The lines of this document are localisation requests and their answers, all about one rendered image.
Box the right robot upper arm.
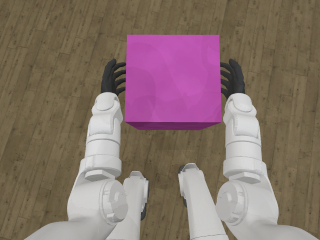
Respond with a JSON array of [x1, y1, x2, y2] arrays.
[[215, 180, 319, 240]]

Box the robot left foot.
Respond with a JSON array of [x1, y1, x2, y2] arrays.
[[140, 177, 150, 221]]

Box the left robot upper arm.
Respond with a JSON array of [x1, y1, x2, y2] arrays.
[[24, 178, 129, 240]]

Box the right robot forearm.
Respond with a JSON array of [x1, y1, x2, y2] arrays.
[[223, 93, 275, 197]]

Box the carton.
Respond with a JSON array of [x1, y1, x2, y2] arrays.
[[124, 35, 222, 130]]

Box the robot left hand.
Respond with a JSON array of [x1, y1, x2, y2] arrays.
[[100, 58, 126, 96]]

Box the robot left thigh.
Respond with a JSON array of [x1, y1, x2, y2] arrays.
[[105, 176, 149, 240]]

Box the left robot forearm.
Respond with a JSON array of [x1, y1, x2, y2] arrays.
[[67, 92, 123, 215]]

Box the robot right hand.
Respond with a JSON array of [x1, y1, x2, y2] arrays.
[[220, 58, 245, 101]]

